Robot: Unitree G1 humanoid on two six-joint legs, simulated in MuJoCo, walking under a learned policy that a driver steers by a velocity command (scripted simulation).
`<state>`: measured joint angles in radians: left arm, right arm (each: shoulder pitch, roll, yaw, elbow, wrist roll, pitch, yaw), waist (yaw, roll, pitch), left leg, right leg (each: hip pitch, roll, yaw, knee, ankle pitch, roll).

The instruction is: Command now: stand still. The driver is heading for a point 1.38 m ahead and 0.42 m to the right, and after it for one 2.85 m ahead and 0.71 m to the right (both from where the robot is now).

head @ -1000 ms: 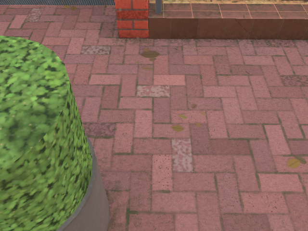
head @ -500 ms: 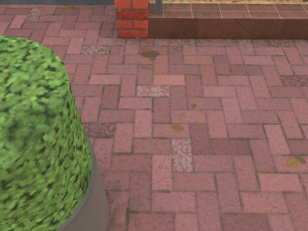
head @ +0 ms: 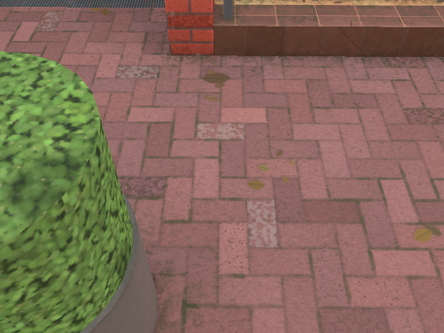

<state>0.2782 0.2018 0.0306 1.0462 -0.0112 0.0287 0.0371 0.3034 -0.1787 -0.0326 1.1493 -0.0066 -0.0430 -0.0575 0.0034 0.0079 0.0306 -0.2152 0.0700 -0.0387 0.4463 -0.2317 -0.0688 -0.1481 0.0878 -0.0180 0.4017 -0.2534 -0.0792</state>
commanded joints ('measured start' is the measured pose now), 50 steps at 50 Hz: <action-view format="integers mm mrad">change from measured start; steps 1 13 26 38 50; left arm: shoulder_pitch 60 59 84 24 30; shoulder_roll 99 100 92 127 133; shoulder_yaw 17 17 13 31 37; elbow -19 -19 -37 -27 -10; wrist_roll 0 0 13 -5 -4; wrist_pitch -5 -5 -24 -14 -18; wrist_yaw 3 3 -4 16 20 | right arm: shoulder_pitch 82 82 -35 -43 -50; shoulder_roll -93 -93 -150 -126 -140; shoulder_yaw -14 -14 -20 -17 -12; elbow -5 -5 -67 -47 -51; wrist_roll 0 0 6 -3 -4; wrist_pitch -3 -3 17 -20 -15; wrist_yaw -3 -3 19 21 22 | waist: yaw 0 0 23 10 6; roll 7 7 73 13 3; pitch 25 25 53 -8 10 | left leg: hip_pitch -23 -23 12 57 48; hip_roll -8 -8 32 -4 -18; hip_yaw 13 13 -37 -27 -26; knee -45 -46 -26 -81 -92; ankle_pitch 95 95 187 196 157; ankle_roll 21 21 103 102 110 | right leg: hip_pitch -10 -10 -93 -21 -27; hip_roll -107 -107 -88 -124 -134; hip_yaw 101 101 69 66 62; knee -80 -80 -70 -57 -61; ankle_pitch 234 234 41 132 129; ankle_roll -10 -10 35 59 71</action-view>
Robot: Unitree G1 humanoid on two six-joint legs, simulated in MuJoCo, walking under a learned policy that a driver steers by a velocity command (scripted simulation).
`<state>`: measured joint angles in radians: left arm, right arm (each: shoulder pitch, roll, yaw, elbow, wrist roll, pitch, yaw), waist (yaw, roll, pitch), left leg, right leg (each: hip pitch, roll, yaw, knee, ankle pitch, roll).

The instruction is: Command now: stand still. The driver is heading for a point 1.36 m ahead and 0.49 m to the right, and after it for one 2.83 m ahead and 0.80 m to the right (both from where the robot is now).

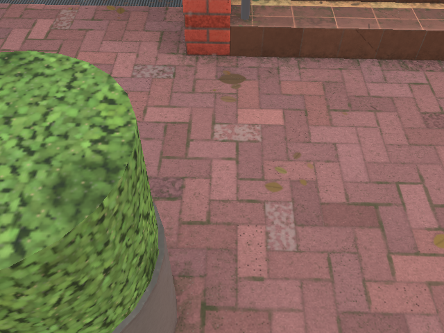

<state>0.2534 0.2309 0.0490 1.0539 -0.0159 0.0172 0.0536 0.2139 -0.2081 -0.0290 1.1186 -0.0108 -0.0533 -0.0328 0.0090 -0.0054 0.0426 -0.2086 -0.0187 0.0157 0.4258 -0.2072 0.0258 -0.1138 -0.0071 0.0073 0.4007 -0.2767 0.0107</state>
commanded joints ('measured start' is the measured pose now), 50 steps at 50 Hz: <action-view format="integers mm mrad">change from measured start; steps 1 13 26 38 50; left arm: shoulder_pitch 54 65 83 96 107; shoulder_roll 104 101 98 95 101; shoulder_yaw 18 25 25 25 30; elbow -17 -4 5 9 10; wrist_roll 0 0 3 3 1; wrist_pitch -7 -8 -2 -3 -1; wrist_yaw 3 4 7 9 10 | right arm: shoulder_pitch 38 36 41 46 55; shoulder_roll -112 -116 -120 -122 -121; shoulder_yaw -15 -10 -7 -7 -7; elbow -21 -25 -33 -39 -39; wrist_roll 0 -1 -1 -1 1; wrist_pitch -4 2 4 6 8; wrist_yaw -3 -1 5 6 8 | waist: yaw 0 0 -1 -2 -1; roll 16 12 12 9 11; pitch -1 0 -1 -3 -5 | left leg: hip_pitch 42 47 41 50 62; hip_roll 70 70 71 70 75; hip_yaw -80 -90 -102 -106 -114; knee -71 -74 -82 -79 -79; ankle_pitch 131 125 110 129 151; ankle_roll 16 22 22 25 27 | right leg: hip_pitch -62 -67 -62 -65 -64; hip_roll -40 -45 -53 -55 -57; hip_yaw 36 32 34 34 33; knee -60 -67 -67 -71 -76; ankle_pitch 152 146 161 165 166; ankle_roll -19 -7 -7 -3 3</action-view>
